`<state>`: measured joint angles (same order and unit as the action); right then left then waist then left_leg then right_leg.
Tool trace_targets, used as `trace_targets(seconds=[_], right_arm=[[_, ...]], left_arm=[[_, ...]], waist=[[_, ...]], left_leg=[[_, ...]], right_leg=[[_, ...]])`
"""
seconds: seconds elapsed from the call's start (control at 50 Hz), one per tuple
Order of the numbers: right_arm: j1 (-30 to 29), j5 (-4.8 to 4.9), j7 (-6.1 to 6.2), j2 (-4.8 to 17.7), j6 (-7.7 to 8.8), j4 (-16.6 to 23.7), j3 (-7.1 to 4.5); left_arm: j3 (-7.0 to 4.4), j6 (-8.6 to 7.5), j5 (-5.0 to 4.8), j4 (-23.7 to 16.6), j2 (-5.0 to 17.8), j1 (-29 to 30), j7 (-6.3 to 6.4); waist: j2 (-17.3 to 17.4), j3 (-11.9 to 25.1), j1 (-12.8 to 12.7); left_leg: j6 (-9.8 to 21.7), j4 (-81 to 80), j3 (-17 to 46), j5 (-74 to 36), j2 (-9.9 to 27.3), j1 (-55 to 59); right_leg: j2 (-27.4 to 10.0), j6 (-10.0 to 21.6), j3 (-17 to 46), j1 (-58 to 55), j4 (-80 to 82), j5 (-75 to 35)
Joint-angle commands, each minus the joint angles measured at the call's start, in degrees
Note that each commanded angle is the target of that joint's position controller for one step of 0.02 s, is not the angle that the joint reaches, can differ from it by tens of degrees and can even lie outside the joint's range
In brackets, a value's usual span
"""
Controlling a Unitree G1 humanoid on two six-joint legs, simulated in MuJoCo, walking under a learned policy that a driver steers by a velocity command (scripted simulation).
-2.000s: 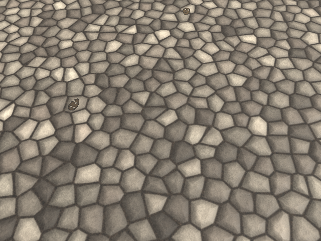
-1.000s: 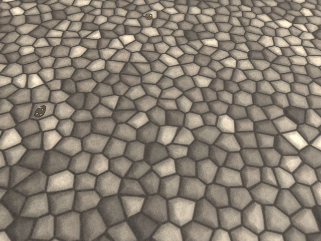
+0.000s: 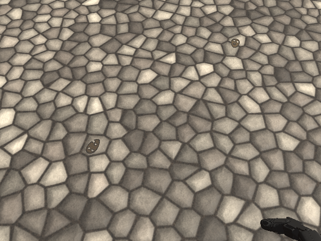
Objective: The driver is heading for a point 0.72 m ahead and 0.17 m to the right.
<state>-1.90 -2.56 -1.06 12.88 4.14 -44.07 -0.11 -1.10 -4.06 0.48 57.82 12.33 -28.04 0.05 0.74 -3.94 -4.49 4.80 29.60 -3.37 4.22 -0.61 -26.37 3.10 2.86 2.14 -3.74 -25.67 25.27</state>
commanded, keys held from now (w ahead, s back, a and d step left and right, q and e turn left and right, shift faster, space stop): w+e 0.78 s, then w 0.02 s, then w+q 0.16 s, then no key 0.04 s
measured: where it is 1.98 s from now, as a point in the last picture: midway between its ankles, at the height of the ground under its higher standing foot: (223, 191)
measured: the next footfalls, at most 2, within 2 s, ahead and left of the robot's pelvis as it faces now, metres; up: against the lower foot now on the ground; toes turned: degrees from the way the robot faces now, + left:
right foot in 0.54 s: +0.40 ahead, -0.13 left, +0.00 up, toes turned -22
left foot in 1.08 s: +0.75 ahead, -0.13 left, +0.00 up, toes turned -25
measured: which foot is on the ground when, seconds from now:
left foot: down 0.00-0.56, up 0.58-1.00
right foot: down 0.00-0.00, up 0.02-0.52, down 0.54-1.00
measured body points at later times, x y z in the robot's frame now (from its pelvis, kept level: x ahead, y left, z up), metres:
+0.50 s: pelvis +0.25 -0.02 +0.01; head +0.29 -0.03 +0.45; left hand +0.51 +0.14 -0.10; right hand +0.15 -0.25 -0.14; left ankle +0.12 +0.09 -0.72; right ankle +0.36 -0.13 -0.70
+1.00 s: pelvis +0.51 -0.11 +0.02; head +0.54 -0.14 +0.46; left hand +0.61 +0.14 -0.11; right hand +0.58 -0.41 -0.10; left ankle +0.72 -0.08 -0.69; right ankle +0.36 -0.11 -0.72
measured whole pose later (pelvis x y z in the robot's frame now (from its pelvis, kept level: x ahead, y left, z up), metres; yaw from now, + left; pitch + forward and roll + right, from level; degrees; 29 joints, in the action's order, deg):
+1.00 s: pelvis +0.51 -0.11 +0.02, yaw -28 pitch +1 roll -1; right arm 3.9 -1.8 -2.1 14.0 1.5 -44.0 -1.4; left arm -2.8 -3.8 1.1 52.5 14.8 -23.7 0.4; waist 2.5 -2.8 -4.0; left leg 1.4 36.2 -3.0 1.4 3.9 -34.7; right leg 7.8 6.5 4.9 -5.5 -11.0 17.1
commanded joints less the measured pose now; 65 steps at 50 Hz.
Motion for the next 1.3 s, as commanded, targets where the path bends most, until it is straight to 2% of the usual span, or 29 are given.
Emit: trace_targets(seconds=[0.02,0.04,0.06,0.1,0.2,0.32,0.42,0.48,0.52,0.54,0.56,0.58,0.6,0.64,0.66,0.7,0.76,0.82,0.96,1.0,1.04,1.06,1.08,1.1,1.12,1.14,1.18,1.22,1.3], right_arm=[[26.16,-0.65,1.58,17.42,-0.33,-3.75,-5.36],[20.44,0.8,1.13,12.3,-0.83,-2.17,-4.58],[15.83,1.02,1.02,8.02,-0.48,-1.64,-3.42],[14.59,0.92,1.21,5.46,0.65,-2.83,-2.8],[17.96,1.87,1.37,5.89,2.85,-5.12,-3.17],[22.1,1.6,1.63,5.9,2.53,-7.37,-3.09],[27.14,1.47,2.46,7.61,1.51,-9.68,-3.38],[26.65,1.21,3.15,9.71,0.38,-10.03,-3.83],[26.1,1.15,3.07,11.37,-0.81,-9.67,-4.31],[24.63,1.32,2.8,11.4,-1.02,-8.58,-4.38],[26.45,2.11,1.85,4.93,-0.57,-5.02,-3.08],[21.55,1.94,1.28,8.06,0.14,-1.75,-3.84],[15.58,1.59,0.99,8.5,0.79,-0.41,-3.87],[16.71,1.56,1.16,7.73,1.38,-1.57,-3.72],[18.91,0.5,1.06,6.89,0.23,-1.83,-3.55],[19.8,-0.38,0.72,6.52,-1.69,-1.51,-3.48],[14.42,-0.28,0.22,5.78,-2.63,0.61,-3.36],[8.41,-0.01,-0.12,5.57,-2.72,2.52,-3.09],[-1.49,1.1,-1.11,5.25,-1.76,5.47,-2.07],[0.38,0.88,-1.05,5.42,-1.18,5.19,-2.14],[10.24,0.68,-0.19,7.07,-0.32,1.65,-2.91],[17.95,0.49,0.41,7.54,0.4,-0.97,-3.23],[25.55,-0.48,1.19,10.13,1.09,-3.05,-3.8],[28.95,-1.18,1.21,16.28,0.92,-3.35,-5.21],[29.29,2.35,0.46,12.95,0.14,-3.82,-4.79],[23.01,3.12,0.32,10.44,0.13,-3.0,-4.05],[16.1,2.61,0.84,4.22,0.13,-2.67,-2.06],[15.71,2.25,1.2,3.65,0.17,-4.06,-1.32],[14.8,1.47,0.95,5.82,0.52,-5.69,-1.25]], left_arm=[[-0.86,-0.21,-2.1,-5.55,3.0,-5.65,0.35],[-2.27,0.65,-0.2,-4.74,9.03,-1.79,0.78],[-2.49,0.72,-0.06,-5.38,8.2,2.71,0.25],[-2.53,1.53,0.67,-5.76,6.12,5.07,-0.53],[-2.68,4.01,1.32,-7.77,4.17,9.33,-2.28],[-1.79,3.75,1.16,-12.63,3.02,21.88,-3.56],[-1.14,3.53,1.68,-16.1,3.2,29.62,-4.16],[-1.79,3.58,1.9,-15.7,4.54,26.22,-3.57],[-3.17,2.97,1.92,-12.81,6.82,15.97,-2.82],[-4.62,2.53,2.55,-9.97,9.58,6.53,-1.99],[-6.49,2.75,2.94,-10.18,16.32,5.0,-1.06],[-6.97,3.39,1.21,-11.35,18.6,4.84,-1.06],[-6.57,3.75,0.37,-10.44,16.74,6.69,-0.62],[-5.15,2.89,-0.02,-10.41,11.2,11.82,-0.3],[-4.72,2.58,-0.58,-10.83,9.96,14.15,-0.05],[-4.43,1.22,-0.81,-10.85,9.62,13.43,-0.22],[-4.81,0.55,-0.57,-10.13,11.4,9.82,-0.21],[-4.51,0.58,-0.46,-9.33,10.85,5.87,-0.24],[-3.23,-0.3,0.74,-6.75,9.99,0.45,0.46],[-2.8,-0.17,1.02,-6.0,9.71,1.4,1.03],[-2.79,-0.33,1.1,-5.68,10.85,3.09,1.49],[-2.85,-0.37,0.64,-5.57,11.64,4.52,1.39],[-2.4,-0.85,-0.2,-6.64,10.63,4.52,1.31],[-1.16,-0.79,-2.83,-6.57,4.41,-4.78,1.31],[-2.34,-0.18,-1.72,-4.77,9.47,-4.73,1.97],[-2.39,0.15,-0.77,-5.27,9.3,-0.22,2.02],[-1.94,0.97,0.45,-5.93,7.75,5.59,1.33],[-1.73,2.93,1.44,-4.94,6.08,4.06,0.45],[-0.83,4.74,1.0,-3.67,3.43,4.47,0.6]], waist=[[15.71,24.79,9.22],[4.95,16.17,8.31],[2.13,8.17,7.21],[2.74,2.45,4.89],[3.14,1.24,3.12],[2.75,-1.33,5.02],[2.84,-2.15,7.22],[4.96,1.07,4.69],[5.04,7.11,0.35],[1.82,11.77,-4.42],[-9.89,16.81,-1.79],[-8.44,19.69,-2.22],[-2.41,11.37,-1.94],[2.42,1.94,3.32],[1.64,2.94,5.61],[-1.08,4.09,6.6],[-1.35,2.82,5.39],[-3.05,1.97,3.01],[-4.74,-0.05,-1.0],[-4.3,-0.86,0.94],[-5.21,3.51,5.09],[-4.18,6.83,9.0],[-1.32,12.36,11.44],[12.82,22.03,8.12],[7.19,26.77,8.47],[3.01,18.58,6.63],[0.79,8.03,4.73],[2.3,6.67,2.46],[4.61,8.22,0.87]], left_leg=[[10.57,-11.53,42.48,14.29,28.15,46.22],[9.43,-13.64,38.76,19.14,25.24,37.92],[8.13,-15.54,29.48,17.15,22.32,29.67],[5.07,-18.75,17.38,6.35,17.46,20.19],[3.89,-22.21,5.48,-3.19,15.4,18.8],[2.44,-21.83,-4.53,-12.09,12.99,21.58],[1.7,-18.36,-8.52,-22.81,15.36,29.96],[1.23,-8.13,-11.14,-45.92,16.18,33.97],[1.22,8.74,-11.62,-48.43,16.4,32.28],[-0.53,23.71,-12.25,-36.05,15.3,23.19],[-3.66,44.04,-11.82,8.18,7.89,-0.69],[-4.99,55.06,0.11,27.47,-1.02,-13.61],[-4.34,53.06,5.13,20.77,3.49,-18.94],[-4.22,42.36,4.73,14.1,7.19,-12.44],[-4.97,39.76,4.78,13.15,7.58,-8.92],[-6.69,36.96,4.5,13.76,7.82,-5.35],[-8.21,30.3,3.14,8.61,7.56,-8.42],[-8.17,21.99,2.65,1.97,7.14,-12.37],[-3.09,6.91,-0.1,-4.21,4.75,-12.03],[-1.22,3.15,-0.42,-1.23,2.57,-6.73],[0.55,0.91,-0.93,1.1,-1.71,5.04],[1.54,-4.68,-0.92,-4.94,-1.99,13.55],[3.28,-3.4,5.12,-19.95,5.47,27.86],[14.41,1.46,27.14,-52.16,25.53,45.8],[17.75,-1.73,33.74,-61.57,26.72,44.02],[16.06,-3.93,25.68,-55.45,23.88,36.48],[10.95,-9.54,16.56,-43.2,17.72,24.11],[8.16,-12.34,11.16,-40.7,13.98,15.74],[7.64,-13.33,6.38,-36.94,11.53,11.4]], right_leg=[[1.67,2.27,-1.12,33.92,-45.35,4.91],[-2.67,2.8,1.83,37.99,-48.24,0.95],[-4.67,2.78,2.06,38.06,-46.53,-3.86],[-7.61,2.26,1.85,34.82,-41.94,-7.28],[-8.85,0.66,0.05,38.02,-39.28,-13.65],[-7.95,-0.28,-3.99,41.49,-23.39,-25.33],[-5.78,2.53,-9.33,39.56,-12.6,-22.65],[-1.06,5.97,-12.12,32.35,-10.61,-13.74],[2.65,9.03,-11.72,20.54,-6.98,-9.63],[0.52,11.53,-6.41,6.97,-1.86,-10.25],[-16.67,18.06,19.33,-11.28,-0.55,-6.26],[-23.77,23.36,42.54,-15.27,8.39,-9.76],[-21.79,20.89,32.07,-10.2,9.8,-13.11],[-15.72,14.88,19.09,4.74,10.65,-30.03],[-12.95,13.46,15.27,7.6,11.86,-30.87],[-11.63,14.48,13.78,11.33,12.31,-37.69],[-9.07,13.06,12.09,12.6,13.48,-36.13],[-8.71,11.04,11.81,9.05,14.24,-35.86],[-12.01,7.96,7.52,-1.66,14.9,-42.82],[-12.35,6.67,5.81,-1.71,11.11,-54.82],[-11.31,4.61,5.21,-1.77,1.03,-71.09],[-9.4,3.52,3.92,-0.46,-8.23,-70.08],[-6.87,2.47,3.18,8.57,-20.46,-54.3],[2.96,-0.63,-0.9,25.28,-44.68,-6.31],[5.58,-0.8,4.21,27.95,-51.71,6.65],[2.39,-1.13,6.72,30.14,-51.81,3.06],[-1.72,-1.39,4.69,30.62,-44.4,-0.23],[-2.22,-2.13,2.88,23.21,-38.31,-3.09],[-2.69,-3.47,-0.19,18.39,-25.89,-5.51]])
